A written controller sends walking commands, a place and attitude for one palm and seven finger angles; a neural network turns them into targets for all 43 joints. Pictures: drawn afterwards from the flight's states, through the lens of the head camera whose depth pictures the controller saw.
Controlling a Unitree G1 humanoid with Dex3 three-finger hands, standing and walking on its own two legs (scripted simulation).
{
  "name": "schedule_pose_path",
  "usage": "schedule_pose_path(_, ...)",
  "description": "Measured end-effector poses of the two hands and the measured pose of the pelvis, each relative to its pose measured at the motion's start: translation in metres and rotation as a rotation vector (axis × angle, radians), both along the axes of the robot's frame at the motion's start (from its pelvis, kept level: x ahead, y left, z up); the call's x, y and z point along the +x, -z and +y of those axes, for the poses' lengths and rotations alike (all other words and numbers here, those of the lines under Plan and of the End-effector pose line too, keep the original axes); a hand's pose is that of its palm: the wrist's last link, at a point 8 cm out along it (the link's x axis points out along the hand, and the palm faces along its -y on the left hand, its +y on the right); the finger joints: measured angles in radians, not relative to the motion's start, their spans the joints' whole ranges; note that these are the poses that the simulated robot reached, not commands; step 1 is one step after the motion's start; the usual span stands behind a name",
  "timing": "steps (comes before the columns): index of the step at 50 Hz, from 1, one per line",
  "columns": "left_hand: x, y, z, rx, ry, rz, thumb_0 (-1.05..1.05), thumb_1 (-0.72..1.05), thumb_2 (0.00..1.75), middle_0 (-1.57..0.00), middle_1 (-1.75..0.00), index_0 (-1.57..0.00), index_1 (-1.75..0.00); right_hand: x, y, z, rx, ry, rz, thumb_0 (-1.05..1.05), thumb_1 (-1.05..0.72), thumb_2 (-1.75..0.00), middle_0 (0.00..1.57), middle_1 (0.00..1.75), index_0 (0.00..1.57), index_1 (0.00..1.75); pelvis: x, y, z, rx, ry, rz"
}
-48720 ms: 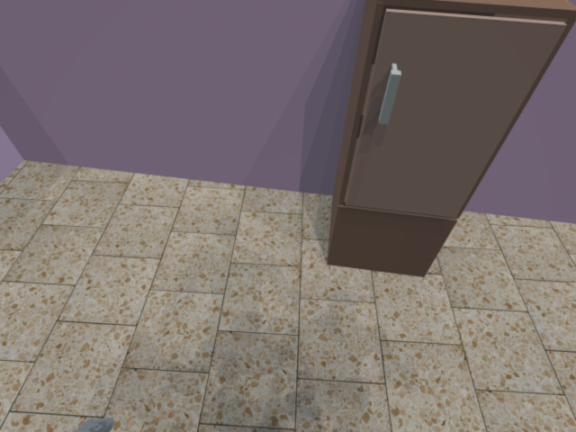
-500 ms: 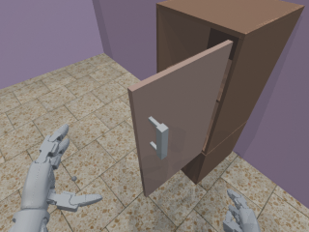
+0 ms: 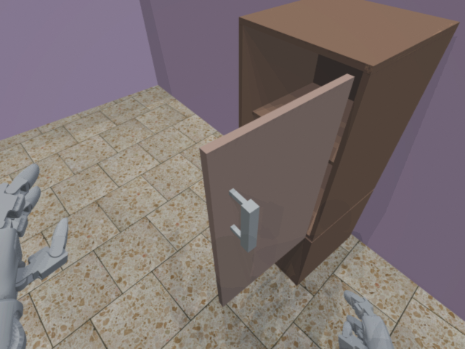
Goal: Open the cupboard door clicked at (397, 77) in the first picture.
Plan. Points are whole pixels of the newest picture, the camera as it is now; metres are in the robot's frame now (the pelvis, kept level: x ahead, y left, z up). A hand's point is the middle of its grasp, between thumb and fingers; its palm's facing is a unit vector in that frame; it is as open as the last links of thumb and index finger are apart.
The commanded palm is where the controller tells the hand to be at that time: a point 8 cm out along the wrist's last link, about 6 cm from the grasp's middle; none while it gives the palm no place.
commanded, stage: draw the hand back to the body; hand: left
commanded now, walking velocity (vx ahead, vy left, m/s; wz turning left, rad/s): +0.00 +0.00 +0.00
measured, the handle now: (241, 220) +0.33 +0.04 +0.05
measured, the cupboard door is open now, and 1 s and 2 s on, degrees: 90 90 90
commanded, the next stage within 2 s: step back with the hand held close in 0.36 s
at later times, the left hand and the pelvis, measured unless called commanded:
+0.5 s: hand (61, 252) +0.18 +0.25 +0.15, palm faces +0.46 -0.80 -0.40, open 7.4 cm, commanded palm +0.13 +0.29 +0.17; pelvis -0.01 -0.01 +0.00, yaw +0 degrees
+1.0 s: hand (36, 281) +0.14 +0.26 +0.15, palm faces +0.35 -0.78 -0.52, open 7.4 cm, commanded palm +0.08 +0.30 +0.17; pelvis -0.07 +0.01 -0.01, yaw -2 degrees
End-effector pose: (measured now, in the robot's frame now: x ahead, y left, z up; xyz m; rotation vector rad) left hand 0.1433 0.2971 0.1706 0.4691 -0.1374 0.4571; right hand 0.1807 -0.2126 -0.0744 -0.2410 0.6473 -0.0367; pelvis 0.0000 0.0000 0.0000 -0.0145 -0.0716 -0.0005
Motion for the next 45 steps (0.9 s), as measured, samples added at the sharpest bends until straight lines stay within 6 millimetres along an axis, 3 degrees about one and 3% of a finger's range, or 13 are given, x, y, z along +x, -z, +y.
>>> schedule_pose_path(10,-0.003,0.001,-0.002,-0.02,-0.011,-0.002,0.01,0.85,0.88,-0.2,-0.3,-0.2,-0.3,-0.002,0.001,-0.005,0.002,0.003,0.013,0.02,-0.9,-0.89,0.2,0.3,0.21,0.3,-0.002,-0.001,-0.002,0.002,-0.001,-0.004)
schedule_pose_path(25,-0.006,0.0,-0.01,-0.011,-0.005,-0.002,0.01,0.89,0.9,-0.21,-0.3,-0.21,-0.3,-0.013,0.005,-0.012,0.009,0.014,0.022,0.02,-0.9,-0.89,0.2,0.3,0.21,0.3,-0.007,-0.001,-0.01,0.002,0.0,-0.011)
schedule_pose_path(31,0.001,-0.005,-0.006,0.055,0.019,0.006,0.01,0.89,0.9,-0.21,-0.3,-0.21,-0.3,-0.018,0.003,-0.021,0.0,0.054,0.036,0.02,-0.9,-0.89,0.21,0.3,0.21,0.3,-0.013,-0.001,-0.01,-0.006,0.011,0.043)
schedule_pose_path(38,0.005,0.003,-0.012,0.086,0.116,0.073,0.01,0.89,0.9,-0.21,-0.3,-0.21,-0.3,-0.037,-0.001,-0.036,-0.034,0.145,0.055,0.02,-0.9,-0.89,0.2,0.3,0.21,0.3,-0.026,0.001,-0.003,0.002,0.034,0.077)
schedule_pose_path(45,-0.014,0.001,-0.004,0.125,0.147,0.046,0.01,0.89,0.9,-0.21,-0.3,-0.21,-0.3,-0.067,-0.004,-0.036,-0.064,0.181,0.067,0.02,-0.9,-0.89,0.2,0.3,0.21,0.3,-0.048,0.004,0.004,0.006,0.037,0.08)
